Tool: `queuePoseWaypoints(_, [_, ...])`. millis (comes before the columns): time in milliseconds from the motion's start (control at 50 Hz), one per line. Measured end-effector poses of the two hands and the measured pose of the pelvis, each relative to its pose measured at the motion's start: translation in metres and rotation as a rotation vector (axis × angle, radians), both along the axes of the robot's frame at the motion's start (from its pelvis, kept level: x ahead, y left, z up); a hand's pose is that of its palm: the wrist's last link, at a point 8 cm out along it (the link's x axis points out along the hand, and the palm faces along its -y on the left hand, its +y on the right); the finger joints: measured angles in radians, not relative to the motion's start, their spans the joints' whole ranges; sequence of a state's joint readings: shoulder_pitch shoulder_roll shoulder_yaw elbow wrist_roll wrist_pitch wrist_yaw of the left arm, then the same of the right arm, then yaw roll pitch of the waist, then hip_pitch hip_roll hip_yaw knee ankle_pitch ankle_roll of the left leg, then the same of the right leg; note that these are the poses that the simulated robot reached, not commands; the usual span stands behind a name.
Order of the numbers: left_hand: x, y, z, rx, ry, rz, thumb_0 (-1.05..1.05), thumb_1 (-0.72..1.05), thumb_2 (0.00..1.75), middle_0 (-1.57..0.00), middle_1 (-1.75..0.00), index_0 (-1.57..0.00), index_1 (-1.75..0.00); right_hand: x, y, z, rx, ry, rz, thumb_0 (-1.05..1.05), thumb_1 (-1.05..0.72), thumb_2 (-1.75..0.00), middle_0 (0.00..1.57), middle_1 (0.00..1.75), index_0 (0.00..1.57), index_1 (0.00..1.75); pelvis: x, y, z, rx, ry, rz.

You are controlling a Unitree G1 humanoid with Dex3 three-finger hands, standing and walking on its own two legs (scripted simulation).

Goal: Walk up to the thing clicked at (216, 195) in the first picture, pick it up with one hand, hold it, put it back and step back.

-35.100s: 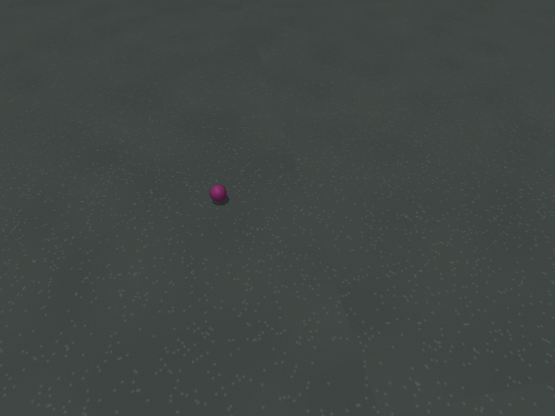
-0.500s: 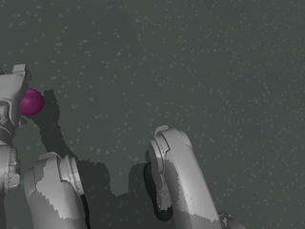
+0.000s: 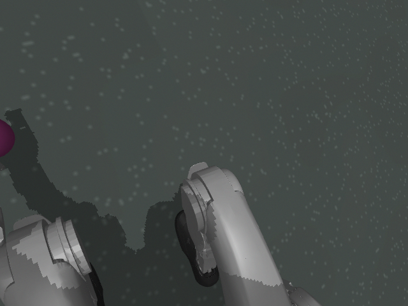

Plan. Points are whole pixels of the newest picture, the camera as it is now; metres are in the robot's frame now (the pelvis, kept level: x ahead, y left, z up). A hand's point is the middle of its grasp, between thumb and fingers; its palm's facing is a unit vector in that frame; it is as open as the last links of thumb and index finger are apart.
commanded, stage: rest palm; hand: left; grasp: from above
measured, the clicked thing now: out of the picture +0.48 +0.27 -0.26
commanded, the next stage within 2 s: close in 0.34 s
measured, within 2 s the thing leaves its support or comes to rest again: neither
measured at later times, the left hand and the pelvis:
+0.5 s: hand out of the picture +0.46 +0.27 -0.24, palm faces -0.44 -0.15 -0.88, open 13.6 cm; pelvis +0.00 +0.01 +0.00, yaw -2 degrees
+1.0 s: hand out of the picture +0.46 +0.27 -0.25, palm faces -0.44 -0.14 -0.88, open 11.9 cm; pelvis +0.00 +0.01 +0.00, yaw -3 degrees
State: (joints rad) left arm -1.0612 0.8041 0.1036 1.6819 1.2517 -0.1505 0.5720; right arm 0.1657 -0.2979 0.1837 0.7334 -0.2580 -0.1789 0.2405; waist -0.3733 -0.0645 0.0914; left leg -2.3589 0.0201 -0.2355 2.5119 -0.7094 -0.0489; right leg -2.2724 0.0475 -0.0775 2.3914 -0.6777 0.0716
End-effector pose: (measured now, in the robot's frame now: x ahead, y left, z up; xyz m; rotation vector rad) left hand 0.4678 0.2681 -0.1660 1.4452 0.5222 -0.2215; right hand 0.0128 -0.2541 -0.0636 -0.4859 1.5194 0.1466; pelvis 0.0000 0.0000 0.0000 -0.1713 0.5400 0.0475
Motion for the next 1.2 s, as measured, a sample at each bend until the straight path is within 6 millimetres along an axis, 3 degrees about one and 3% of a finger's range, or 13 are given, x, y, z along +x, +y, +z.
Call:
queuePoseWaypoints(480, [-0.002,0.002,-0.016,-0.018,-0.006,-0.001,0.0,-0.47,1.03,-0.11,-1.05,-0.11,-1.05,0.0,0.005,0.013,0.008,-0.012,0.075,0.0,-0.91,-0.91,0.2,0.3,0.2,0.3,-0.003,0.005,-0.003,-0.034,-0.038,-0.013])
queuePoseWaypoints(1200, [0.0,0.005,-0.024,-0.007,-0.004,0.014,0.0,-0.13,0.78,-0.33,-0.96,-0.36,-0.92,0.0,0.014,0.022,0.028,-0.02,0.104,0.0,-0.91,-0.91,0.2,0.3,0.2,0.3,-0.005,0.009,0.001,-0.057,-0.048,-0.021])
